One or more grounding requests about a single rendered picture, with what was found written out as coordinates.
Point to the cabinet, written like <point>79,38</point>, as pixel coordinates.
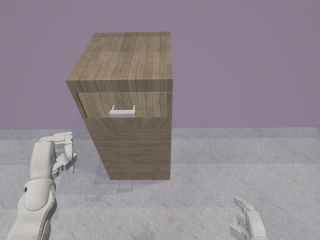
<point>130,148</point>

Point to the right robot hand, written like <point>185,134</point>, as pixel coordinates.
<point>244,228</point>

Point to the handle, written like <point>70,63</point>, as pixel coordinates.
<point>122,113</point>

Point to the robot left forearm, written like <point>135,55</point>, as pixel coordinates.
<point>35,210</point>

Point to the drawer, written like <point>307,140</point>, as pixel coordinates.
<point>148,104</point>

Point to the left robot hand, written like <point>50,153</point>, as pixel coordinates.
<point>44,156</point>

